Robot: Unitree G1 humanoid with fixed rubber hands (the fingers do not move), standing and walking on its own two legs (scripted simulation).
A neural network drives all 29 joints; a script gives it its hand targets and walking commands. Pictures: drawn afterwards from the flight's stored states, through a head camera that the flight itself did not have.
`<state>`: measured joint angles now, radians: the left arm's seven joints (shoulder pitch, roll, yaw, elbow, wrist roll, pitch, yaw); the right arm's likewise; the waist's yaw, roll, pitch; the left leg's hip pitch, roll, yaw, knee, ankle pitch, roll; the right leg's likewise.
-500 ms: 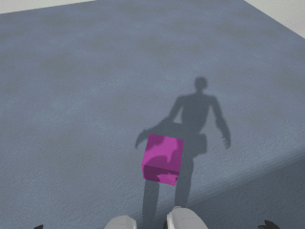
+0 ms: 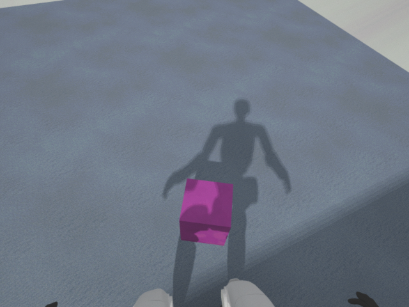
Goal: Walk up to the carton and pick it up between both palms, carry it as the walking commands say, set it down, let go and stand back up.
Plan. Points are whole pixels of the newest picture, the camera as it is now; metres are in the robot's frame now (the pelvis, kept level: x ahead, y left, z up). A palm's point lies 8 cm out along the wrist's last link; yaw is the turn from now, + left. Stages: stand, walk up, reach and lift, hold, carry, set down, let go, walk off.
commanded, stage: walk up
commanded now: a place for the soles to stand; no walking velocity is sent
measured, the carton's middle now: (206, 213) +0.54 -0.04 -0.61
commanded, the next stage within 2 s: none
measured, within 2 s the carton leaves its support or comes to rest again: neither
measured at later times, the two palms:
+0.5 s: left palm out of the picture +0.09 +0.29 -0.09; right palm out of the picture +0.03 -0.36 -0.08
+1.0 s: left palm out of the picture +0.12 +0.29 -0.08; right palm out of the picture +0.03 -0.35 -0.09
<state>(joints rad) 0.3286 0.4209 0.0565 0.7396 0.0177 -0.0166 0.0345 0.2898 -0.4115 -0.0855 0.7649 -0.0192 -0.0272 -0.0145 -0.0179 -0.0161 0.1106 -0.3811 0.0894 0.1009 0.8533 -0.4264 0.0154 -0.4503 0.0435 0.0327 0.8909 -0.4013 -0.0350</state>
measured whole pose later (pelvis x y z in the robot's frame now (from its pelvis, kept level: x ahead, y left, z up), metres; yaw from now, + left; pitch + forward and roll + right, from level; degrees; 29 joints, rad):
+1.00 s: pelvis -0.01 -0.02 +0.00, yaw -8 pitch +0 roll +0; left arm 0.32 0.42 0.06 0.75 0.02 -0.07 0.03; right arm 0.21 -0.41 -0.08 0.87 -0.02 -0.03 0.01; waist -0.02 -0.01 0.02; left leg -0.38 0.04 0.07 0.84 -0.46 0.01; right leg -0.47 0.06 0.11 0.84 -0.37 0.00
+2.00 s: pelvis -0.01 -0.01 +0.00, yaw -10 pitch -1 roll +0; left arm 0.32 0.42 0.06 0.77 0.02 -0.07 0.03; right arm 0.18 -0.41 -0.08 0.90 -0.02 -0.01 0.01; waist -0.02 -0.01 0.02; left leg -0.38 0.04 0.08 0.84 -0.46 0.01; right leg -0.47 0.05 0.12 0.83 -0.35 0.00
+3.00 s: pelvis +0.00 -0.02 +0.00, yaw -11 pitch -1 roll +0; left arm 0.32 0.42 0.06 0.79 0.02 -0.08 0.03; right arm 0.18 -0.41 -0.08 0.91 -0.02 0.00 0.05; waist -0.02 0.02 0.01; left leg -0.35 0.06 0.08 0.84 -0.48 0.04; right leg -0.45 0.05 0.08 0.82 -0.38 0.00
